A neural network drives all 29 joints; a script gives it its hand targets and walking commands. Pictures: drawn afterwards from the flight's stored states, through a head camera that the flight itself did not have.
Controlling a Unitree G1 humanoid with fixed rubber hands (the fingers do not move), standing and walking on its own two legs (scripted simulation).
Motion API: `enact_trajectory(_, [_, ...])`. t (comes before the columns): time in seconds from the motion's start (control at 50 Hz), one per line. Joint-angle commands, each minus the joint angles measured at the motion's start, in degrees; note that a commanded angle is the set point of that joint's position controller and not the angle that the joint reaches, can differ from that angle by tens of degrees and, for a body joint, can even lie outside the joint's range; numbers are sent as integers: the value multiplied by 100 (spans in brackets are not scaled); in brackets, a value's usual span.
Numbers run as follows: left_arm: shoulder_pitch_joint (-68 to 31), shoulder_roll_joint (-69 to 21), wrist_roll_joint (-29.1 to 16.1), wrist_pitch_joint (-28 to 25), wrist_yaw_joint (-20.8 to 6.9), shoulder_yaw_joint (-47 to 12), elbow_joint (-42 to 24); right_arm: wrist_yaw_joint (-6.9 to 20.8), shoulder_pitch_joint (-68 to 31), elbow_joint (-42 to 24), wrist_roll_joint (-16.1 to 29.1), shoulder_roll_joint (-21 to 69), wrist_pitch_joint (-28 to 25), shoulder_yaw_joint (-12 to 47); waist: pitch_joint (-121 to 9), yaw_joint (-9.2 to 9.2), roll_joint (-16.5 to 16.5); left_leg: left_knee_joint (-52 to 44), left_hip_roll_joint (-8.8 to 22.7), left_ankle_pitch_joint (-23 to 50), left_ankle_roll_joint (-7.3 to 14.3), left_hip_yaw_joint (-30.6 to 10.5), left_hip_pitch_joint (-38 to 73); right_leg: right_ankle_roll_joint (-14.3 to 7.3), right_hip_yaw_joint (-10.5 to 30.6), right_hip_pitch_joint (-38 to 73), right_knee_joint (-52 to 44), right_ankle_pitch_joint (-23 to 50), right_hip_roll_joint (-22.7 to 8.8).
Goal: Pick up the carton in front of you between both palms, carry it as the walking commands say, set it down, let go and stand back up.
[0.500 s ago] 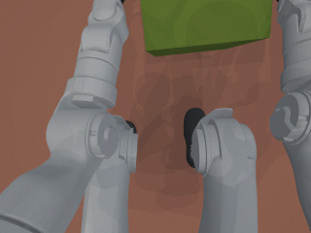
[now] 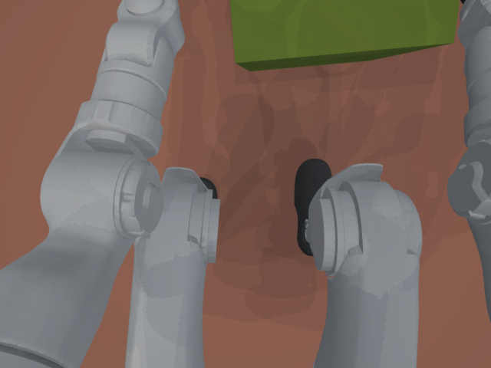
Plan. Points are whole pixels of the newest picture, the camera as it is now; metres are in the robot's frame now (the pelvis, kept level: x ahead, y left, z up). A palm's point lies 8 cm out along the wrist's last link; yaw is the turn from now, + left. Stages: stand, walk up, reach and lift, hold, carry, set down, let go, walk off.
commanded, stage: set down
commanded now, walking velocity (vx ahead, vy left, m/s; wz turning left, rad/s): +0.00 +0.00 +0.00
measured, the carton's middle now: out of the picture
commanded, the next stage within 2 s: let go in 1.16 s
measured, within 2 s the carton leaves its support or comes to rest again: neither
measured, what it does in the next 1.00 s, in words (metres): rises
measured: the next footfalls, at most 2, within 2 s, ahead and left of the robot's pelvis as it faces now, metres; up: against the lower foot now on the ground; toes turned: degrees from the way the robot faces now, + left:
none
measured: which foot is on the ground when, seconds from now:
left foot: down 0.00-1.00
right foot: down 0.00-1.00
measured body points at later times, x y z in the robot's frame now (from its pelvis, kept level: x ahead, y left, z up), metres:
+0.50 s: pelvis +0.01 +0.00 +0.07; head +0.35 -0.07 +0.35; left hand +0.58 +0.06 -0.05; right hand +0.55 -0.32 -0.06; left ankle +0.11 +0.13 -0.34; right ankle +0.13 -0.12 -0.34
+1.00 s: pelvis +0.03 -0.01 +0.20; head +0.35 -0.08 +0.50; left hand +0.58 +0.07 +0.09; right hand +0.55 -0.33 +0.09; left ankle +0.11 +0.13 -0.34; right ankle +0.13 -0.12 -0.34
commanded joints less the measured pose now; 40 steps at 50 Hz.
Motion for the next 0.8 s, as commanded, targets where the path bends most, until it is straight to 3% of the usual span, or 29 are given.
enact_trajectory(0.0, [-1482,650,-618,-213,74,-573,-676,-146,-1821,-766,506,-1218,-360,261,-6786,-488,-157,-705,338,1868,143,638,1920,20,-21,3874,-835,2338,-19])
enact_trajectory(0.1, [-1366,515,-949,-136,101,-1000,-1169,-28,-1615,-816,926,-1369,-325,491,-7707,-555,-172,-811,325,1896,112,722,2151,0,-44,4616,-858,2713,-63])
enact_trajectory(0.26, [-966,688,-662,281,464,-556,-2395,46,-1400,-1808,792,-1465,206,408,-9271,-243,-764,-1543,144,1544,225,973,2583,140,-394,6006,-1354,2534,81])
enact_trajectory(0.4, [-442,264,-53,526,391,107,-1753,156,-1075,-1585,320,-806,452,259,-7837,74,-916,-2302,143,991,289,956,2027,196,-418,4941,-2197,1679,150])
enact_trajectory(0.56, [-119,112,262,428,239,366,-1814,179,-639,-1623,-220,-708,425,-172,-8197,-39,-831,-3010,132,1190,189,929,2128,179,-442,5342,-2908,1988,281])
enact_trajectory(0.66, [31,114,147,482,252,213,-2328,185,-506,-2078,-144,-779,508,-205,-8916,-74,-826,-3464,114,1439,160,967,2467,184,-459,6194,-3324,2484,350])
enact_trajectory(0.78, [301,179,67,649,259,116,-2836,241,-379,-2574,65,-774,699,-89,-9437,39,-944,-4114,117,1629,183,997,2796,221,-411,7267,-3885,3017,373])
